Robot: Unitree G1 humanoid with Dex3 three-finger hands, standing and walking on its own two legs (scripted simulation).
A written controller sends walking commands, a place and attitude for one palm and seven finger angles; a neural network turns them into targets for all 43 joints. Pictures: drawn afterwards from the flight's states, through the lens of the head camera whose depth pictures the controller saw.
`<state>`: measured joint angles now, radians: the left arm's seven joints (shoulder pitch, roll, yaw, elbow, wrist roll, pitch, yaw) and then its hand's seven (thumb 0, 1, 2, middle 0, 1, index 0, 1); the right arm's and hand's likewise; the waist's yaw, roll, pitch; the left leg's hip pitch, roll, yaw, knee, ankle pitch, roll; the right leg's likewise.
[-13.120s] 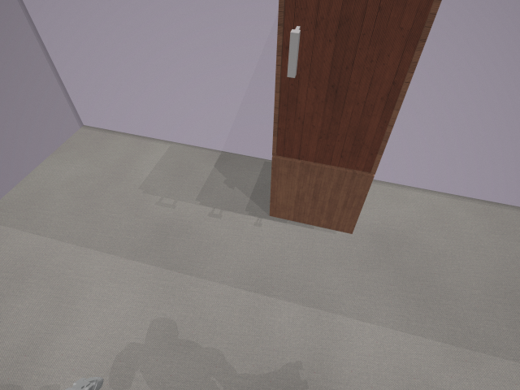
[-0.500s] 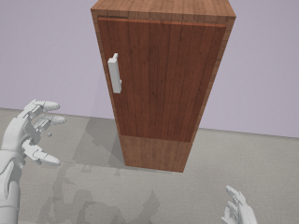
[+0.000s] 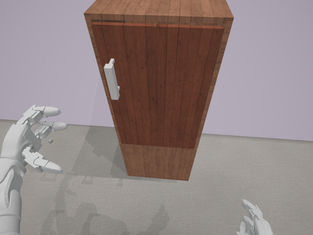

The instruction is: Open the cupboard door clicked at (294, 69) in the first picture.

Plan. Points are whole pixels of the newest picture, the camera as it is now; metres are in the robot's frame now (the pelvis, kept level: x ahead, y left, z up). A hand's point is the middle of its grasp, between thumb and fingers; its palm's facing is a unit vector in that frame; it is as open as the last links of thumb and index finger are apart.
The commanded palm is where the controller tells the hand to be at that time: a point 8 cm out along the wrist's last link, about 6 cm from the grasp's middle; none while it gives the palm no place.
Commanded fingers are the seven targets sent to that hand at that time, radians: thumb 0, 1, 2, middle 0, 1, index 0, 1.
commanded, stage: raise the hand with hooked fingers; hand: left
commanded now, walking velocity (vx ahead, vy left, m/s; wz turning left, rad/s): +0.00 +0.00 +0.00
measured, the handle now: (113, 79) +0.56 +0.19 +0.09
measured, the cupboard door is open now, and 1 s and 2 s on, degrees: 0 0 0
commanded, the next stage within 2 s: move the hooked fingers beside the handle in 0.02 s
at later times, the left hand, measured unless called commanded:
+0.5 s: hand (64, 122) +0.34 +0.27 +0.12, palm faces +0.00 -1.00 -0.03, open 14.0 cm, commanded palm +0.32 +0.31 +0.11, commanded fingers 0.00 -0.50 0.30 -0.30 -1.20 -0.30 -1.20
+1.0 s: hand (73, 106) +0.41 +0.27 +0.11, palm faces -0.03 -1.00 +0.00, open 14.0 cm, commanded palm +0.39 +0.31 +0.10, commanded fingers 0.00 -0.50 0.30 -0.30 -1.20 -0.30 -1.20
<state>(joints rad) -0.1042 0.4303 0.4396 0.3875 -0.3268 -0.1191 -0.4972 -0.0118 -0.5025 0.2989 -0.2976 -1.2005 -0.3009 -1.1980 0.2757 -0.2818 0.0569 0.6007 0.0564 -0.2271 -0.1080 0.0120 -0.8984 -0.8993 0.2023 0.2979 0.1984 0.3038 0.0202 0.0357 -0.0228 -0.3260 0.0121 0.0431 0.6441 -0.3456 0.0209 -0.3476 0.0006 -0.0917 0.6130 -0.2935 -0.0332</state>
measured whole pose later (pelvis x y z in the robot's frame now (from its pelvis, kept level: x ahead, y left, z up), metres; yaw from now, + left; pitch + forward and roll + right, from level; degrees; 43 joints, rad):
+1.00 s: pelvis +0.00 +0.01 -0.01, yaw -1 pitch +9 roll -1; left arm -0.61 0.55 0.43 0.93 -0.23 -0.23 -0.50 -0.01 -0.50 0.30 -0.30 -1.20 -0.30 -1.20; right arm 0.36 -0.30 0.05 0.62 0.05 -0.12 -0.08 0.01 -0.90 -0.90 0.20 0.30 0.20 0.30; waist -0.06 0.01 -0.05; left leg -0.52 0.01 0.05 0.74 -0.37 0.04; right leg -0.53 0.00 -0.08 0.68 -0.30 -0.02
